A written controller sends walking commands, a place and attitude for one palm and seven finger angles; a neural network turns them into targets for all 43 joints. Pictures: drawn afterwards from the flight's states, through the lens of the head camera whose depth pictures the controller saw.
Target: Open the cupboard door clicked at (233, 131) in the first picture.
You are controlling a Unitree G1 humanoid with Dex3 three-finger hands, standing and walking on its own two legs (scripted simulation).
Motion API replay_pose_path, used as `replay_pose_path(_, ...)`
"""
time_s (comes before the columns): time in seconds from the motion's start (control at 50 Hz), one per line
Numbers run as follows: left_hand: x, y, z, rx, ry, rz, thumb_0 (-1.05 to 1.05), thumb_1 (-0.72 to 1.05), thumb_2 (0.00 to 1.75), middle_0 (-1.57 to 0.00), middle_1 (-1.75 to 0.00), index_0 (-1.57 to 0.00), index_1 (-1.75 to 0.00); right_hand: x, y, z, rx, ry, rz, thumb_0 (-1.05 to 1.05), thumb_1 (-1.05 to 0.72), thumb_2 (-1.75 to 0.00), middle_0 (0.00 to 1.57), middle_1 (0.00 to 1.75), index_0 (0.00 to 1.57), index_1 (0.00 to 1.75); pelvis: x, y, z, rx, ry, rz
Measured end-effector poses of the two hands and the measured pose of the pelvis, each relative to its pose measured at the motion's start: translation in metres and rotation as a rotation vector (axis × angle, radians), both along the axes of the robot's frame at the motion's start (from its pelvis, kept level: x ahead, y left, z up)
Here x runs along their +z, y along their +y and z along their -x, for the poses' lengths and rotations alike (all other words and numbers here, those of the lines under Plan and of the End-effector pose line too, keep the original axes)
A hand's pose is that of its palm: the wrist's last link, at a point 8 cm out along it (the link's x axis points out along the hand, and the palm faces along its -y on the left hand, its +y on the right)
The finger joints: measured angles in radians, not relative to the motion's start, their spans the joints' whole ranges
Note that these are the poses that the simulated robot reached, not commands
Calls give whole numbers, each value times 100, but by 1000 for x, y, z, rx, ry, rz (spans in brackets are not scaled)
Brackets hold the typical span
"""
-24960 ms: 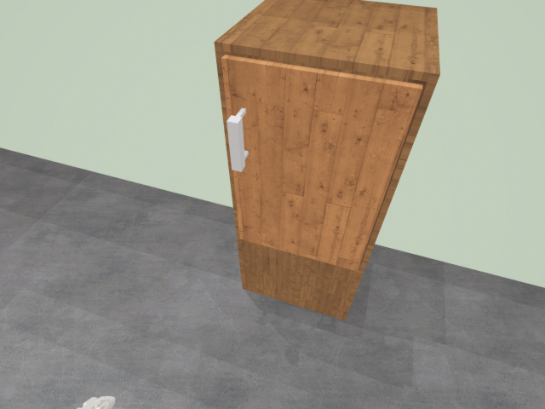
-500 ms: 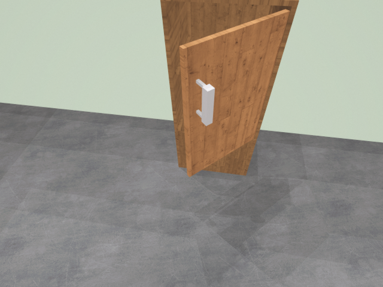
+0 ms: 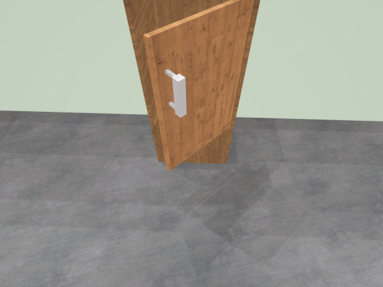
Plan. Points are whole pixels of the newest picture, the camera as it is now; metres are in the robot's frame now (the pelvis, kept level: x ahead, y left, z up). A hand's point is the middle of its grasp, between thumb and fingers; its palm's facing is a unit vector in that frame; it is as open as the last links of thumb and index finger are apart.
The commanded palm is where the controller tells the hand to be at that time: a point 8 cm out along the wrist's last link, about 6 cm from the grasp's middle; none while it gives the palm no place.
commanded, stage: walk to a spot facing it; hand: left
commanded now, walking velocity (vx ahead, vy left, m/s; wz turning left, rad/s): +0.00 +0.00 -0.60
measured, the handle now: (175, 93) +0.60 +0.08 +0.03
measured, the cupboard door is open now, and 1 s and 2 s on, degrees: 44 44 44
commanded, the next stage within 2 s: none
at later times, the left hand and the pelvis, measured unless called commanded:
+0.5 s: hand out of the picture +0.08 +0.15 -0.15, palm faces -0.19 -0.94 -0.27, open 7.4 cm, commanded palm none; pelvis +0.00 -0.04 +0.01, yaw -16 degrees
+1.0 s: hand (138, 248) +0.23 +0.16 -0.16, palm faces -0.54 -0.81 -0.23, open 7.4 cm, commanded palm none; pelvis +0.02 +0.02 +0.01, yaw -35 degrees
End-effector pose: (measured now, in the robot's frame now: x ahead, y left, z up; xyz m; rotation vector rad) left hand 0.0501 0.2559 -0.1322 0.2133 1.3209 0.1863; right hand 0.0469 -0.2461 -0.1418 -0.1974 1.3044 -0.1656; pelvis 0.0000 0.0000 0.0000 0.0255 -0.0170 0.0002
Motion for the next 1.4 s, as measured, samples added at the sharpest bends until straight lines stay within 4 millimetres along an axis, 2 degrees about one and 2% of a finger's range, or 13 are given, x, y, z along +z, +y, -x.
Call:
replay_pose_path(0.1,-1,-18,-12,-28,-3,5,1,91,90,-20,-30,-20,-30,-13,-9,29,-48,46,-18,0,-90,-89,20,30,20,30,-6,-11,1,-49,-9,-15)
replay_pose_path(0.18,-2,-34,-23,-62,-45,-17,1,91,90,-20,-30,-20,-30,-29,-26,38,-89,68,-41,0,-90,-89,20,30,20,30,-16,-29,-1,-89,0,-16)
replay_pose_path(0.32,9,-55,-18,-117,25,-30,0,91,90,-20,-30,-20,-30,-6,-55,14,-162,-18,-22,0,-90,-89,20,30,20,30,1,-43,3,-170,29,-19)
replay_pose_path(0.44,14,-61,-27,-177,45,-17,1,91,90,-20,-30,-20,-30,14,-67,-13,-214,-133,12,0,-91,-89,20,30,20,30,10,-41,-2,-253,48,-25)
replay_pose_path(0.58,9,-50,-52,-244,20,0,1,90,90,-20,-30,-20,-30,28,-58,-30,-259,-218,40,0,-91,-89,20,30,20,30,9,-26,-9,-332,46,-11)
replay_pose_path(0.68,-1,-31,-78,-305,9,14,1,90,90,-20,-30,-20,-30,36,-38,-28,-304,-254,66,0,-90,-89,20,30,20,30,5,-5,-16,-388,52,4)
replay_pose_path(0.76,-13,-17,-110,-359,-13,32,1,91,90,-20,-30,-20,-30,34,-20,-6,-335,-240,111,0,-90,-89,20,30,20,30,-3,14,-21,-428,50,34)
replay_pose_path(0.9,0,-24,-167,-497,-73,50,1,91,90,-20,-30,-19,-30,41,12,69,-444,-93,113,0,-90,-89,20,30,20,30,9,22,-24,-532,48,66)
replay_pose_path(0.98,4,-48,-191,-598,-84,59,1,91,90,-19,-30,-19,-30,36,25,114,-550,-36,99,0,-90,-89,20,30,20,30,9,21,-25,-602,46,69)
replay_pose_path(1.12,2,-119,-221,-782,-165,64,1,91,90,-20,-30,-19,-30,7,36,192,-733,42,47,0,-90,-89,20,30,20,30,-10,0,-15,-704,38,18)
replay_pose_path(1.16,3,-135,-221,-813,-180,62,1,91,90,-20,-30,-19,-30,1,36,207,-777,71,41,0,-90,-89,20,30,20,30,-12,0,-12,-733,35,28)
replay_pose_path(1.24,6,-149,-215,-854,-162,67,0,91,90,-20,-30,-20,-30,7,36,211,-833,61,45,0,-91,-89,20,30,20,30,-5,2,-11,-776,23,23)
replay_pose_path(1.4,-11,-150,-218,-930,-75,102,1,90,90,-20,-30,-20,-30,20,42,179,-902,-78,105,0,-91,-89,20,30,20,30,-6,15,-27,-885,29,16)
